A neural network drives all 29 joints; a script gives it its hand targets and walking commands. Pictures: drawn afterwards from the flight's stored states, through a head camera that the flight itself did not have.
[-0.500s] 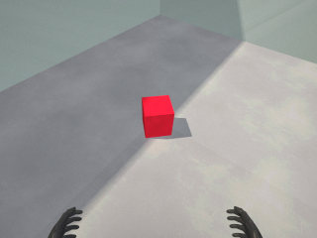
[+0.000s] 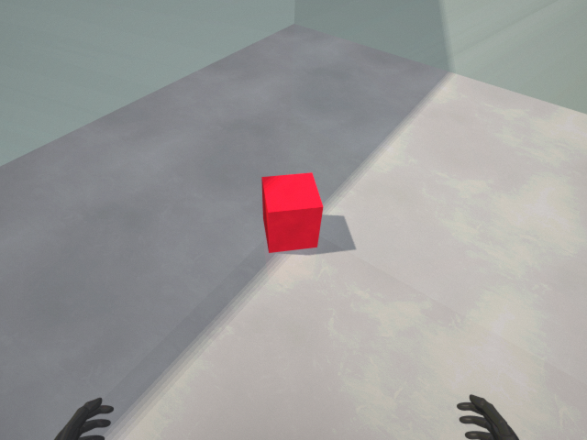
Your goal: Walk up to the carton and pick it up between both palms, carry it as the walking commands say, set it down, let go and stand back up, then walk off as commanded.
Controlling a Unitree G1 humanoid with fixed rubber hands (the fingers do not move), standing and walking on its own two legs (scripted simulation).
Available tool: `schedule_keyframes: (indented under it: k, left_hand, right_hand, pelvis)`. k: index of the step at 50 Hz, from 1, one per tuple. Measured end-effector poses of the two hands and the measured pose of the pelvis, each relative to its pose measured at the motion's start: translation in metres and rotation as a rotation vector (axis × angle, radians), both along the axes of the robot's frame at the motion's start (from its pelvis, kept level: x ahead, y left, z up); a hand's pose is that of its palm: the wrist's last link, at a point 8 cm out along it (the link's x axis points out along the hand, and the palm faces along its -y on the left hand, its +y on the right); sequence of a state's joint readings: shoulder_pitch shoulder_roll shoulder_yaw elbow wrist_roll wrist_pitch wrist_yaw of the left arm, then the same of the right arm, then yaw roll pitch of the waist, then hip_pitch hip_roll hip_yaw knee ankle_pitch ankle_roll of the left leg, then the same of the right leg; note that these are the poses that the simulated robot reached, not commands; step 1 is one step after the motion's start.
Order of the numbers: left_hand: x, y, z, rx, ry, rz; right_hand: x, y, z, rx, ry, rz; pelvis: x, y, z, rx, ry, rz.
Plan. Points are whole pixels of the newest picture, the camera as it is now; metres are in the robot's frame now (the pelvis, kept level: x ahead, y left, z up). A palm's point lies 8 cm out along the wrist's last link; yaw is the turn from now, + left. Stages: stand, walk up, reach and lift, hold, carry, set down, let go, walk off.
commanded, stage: stand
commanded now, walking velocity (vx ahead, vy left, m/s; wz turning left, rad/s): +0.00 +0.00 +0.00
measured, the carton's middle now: (290, 213) +1.08 -0.04 -0.61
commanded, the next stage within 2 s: walk up in 0.70 s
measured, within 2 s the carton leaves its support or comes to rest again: neither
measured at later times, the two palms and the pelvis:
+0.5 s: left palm out of the picture +0.11 +0.30 -0.08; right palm out of the picture +0.11 -0.30 -0.08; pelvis -0.01 +0.00 +0.01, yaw +0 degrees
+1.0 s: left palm out of the picture +0.09 +0.31 -0.07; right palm out of the picture +0.09 -0.30 -0.06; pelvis -0.01 +0.00 +0.03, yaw +0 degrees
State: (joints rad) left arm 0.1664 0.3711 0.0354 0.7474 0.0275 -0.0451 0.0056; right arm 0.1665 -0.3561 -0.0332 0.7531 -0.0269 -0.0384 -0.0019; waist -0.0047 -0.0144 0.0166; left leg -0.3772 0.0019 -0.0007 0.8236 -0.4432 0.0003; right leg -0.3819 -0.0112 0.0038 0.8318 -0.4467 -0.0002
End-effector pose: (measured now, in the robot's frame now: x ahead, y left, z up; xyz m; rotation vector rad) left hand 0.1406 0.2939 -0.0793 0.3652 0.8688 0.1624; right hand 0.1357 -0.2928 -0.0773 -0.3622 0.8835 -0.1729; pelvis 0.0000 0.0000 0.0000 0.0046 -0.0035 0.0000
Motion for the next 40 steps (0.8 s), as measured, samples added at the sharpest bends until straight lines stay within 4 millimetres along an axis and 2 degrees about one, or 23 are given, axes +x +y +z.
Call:
schedule_keyframes:
  k: [22,40]
  left_hand:
    - [-0.022,0.004,-0.005,-0.008,0.098,0.027]
    - [-0.044,0.005,0.003,-0.027,0.164,0.059]
  right_hand:
    - [-0.025,-0.006,-0.001,-0.008,0.100,-0.033]
    - [-0.041,-0.002,0.006,0.011,0.164,-0.050]
  pelvis:
    - [-0.006,0.001,0.011,-0.002,-0.021,-0.002]
    - [-0.012,0.002,0.028,-0.006,-0.037,0.005]
